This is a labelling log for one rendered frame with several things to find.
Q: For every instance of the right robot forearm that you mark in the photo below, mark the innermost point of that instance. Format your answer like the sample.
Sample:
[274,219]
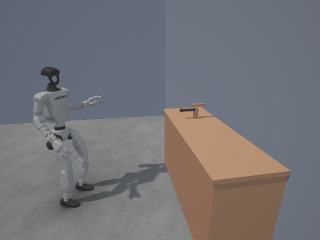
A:
[44,130]

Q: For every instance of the robot right hand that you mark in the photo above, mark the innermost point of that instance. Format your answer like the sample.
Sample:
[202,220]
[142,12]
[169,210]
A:
[57,145]

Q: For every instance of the robot left upper arm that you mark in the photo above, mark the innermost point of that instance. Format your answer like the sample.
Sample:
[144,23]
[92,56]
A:
[67,94]

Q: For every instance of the left robot forearm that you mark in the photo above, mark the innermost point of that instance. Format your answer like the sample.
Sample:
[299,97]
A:
[79,105]

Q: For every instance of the robot left hand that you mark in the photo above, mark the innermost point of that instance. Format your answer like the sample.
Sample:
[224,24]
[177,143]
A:
[92,100]

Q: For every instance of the robot right shin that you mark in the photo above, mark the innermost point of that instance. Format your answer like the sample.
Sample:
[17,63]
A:
[66,185]

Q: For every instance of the right robot thigh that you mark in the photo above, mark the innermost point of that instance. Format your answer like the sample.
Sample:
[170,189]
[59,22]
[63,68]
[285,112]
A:
[66,164]

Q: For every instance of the robot right upper arm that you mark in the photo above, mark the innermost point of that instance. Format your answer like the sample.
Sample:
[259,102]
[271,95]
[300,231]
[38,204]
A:
[39,100]

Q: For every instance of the tap lever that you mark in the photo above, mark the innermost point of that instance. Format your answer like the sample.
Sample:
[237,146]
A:
[187,110]

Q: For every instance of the counter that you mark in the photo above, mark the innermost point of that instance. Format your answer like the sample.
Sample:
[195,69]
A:
[227,187]

